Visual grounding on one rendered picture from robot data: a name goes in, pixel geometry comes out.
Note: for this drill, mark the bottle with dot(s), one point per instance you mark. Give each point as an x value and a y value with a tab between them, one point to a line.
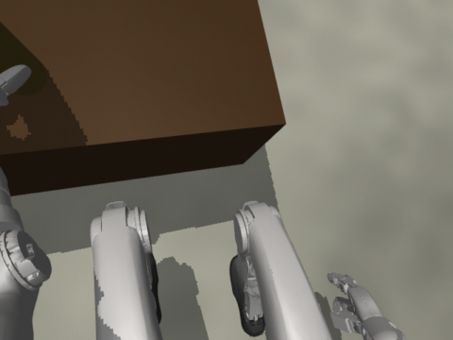
13	52

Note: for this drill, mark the right robot foot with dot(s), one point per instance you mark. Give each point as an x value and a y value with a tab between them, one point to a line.
252	328

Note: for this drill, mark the left robot foot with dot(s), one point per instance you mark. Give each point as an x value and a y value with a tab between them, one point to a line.
154	290

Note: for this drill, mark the right robot hand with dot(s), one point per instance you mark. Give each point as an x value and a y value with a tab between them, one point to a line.
349	314

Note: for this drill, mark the right robot arm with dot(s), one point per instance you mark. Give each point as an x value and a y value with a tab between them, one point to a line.
380	328

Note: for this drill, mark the left robot hand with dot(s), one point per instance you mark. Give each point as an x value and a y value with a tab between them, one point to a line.
11	80

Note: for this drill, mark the left robot arm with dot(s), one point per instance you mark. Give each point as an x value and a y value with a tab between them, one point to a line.
23	269

